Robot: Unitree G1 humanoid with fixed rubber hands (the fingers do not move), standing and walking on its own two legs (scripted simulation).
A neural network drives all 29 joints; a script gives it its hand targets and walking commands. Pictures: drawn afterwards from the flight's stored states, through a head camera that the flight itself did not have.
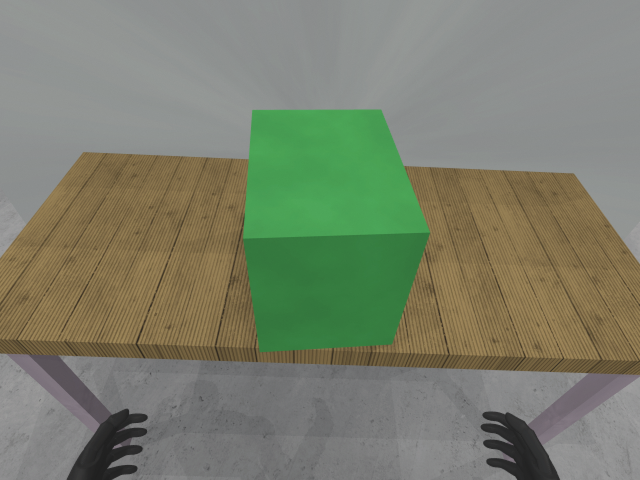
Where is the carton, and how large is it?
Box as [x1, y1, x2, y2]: [243, 109, 429, 351]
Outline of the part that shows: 380,109 252,110 243,241 260,351 391,344 429,231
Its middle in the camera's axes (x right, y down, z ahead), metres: +0.00 -0.03 +0.64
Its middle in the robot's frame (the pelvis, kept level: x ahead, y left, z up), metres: +0.51 +0.00 +0.03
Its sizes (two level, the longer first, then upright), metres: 0.294 0.214 0.257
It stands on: a table, 0.68 m high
